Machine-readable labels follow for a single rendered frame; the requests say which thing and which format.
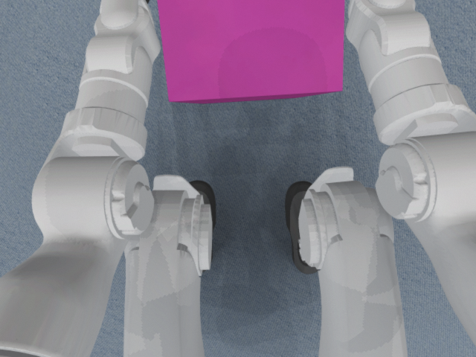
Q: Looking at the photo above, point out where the right robot foot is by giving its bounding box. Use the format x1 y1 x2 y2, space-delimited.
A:
285 181 319 274

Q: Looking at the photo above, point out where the robot right forearm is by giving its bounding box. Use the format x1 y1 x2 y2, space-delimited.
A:
346 0 476 146

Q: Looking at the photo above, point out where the carton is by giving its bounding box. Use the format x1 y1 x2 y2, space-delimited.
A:
157 0 344 104

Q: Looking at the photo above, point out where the right robot thigh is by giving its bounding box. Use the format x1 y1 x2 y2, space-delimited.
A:
298 181 408 357

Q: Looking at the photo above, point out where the robot left forearm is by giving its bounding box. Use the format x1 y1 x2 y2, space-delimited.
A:
32 0 161 220

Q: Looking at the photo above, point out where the robot left upper arm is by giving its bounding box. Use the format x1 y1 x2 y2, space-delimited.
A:
0 156 154 357

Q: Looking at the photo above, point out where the robot right upper arm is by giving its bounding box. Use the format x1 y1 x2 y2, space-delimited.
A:
375 131 476 346

